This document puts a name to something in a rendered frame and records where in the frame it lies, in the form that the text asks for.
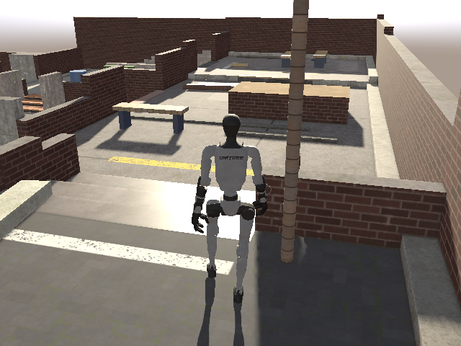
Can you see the robot right thigh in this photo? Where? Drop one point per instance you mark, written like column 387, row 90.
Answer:
column 246, row 223

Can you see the left robot hand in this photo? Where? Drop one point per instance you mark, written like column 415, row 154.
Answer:
column 195, row 222

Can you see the left robot forearm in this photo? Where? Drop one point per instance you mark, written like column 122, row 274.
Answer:
column 200, row 197

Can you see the robot left shin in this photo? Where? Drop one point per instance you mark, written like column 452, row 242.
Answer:
column 211, row 246

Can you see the right robot hand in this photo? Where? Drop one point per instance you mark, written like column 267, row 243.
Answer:
column 257, row 205

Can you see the right robot upper arm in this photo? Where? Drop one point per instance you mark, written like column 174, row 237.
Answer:
column 253, row 152

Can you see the right robot forearm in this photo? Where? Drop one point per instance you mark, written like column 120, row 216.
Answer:
column 261, row 191

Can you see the left robot upper arm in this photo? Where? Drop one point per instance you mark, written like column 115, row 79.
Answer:
column 207, row 153

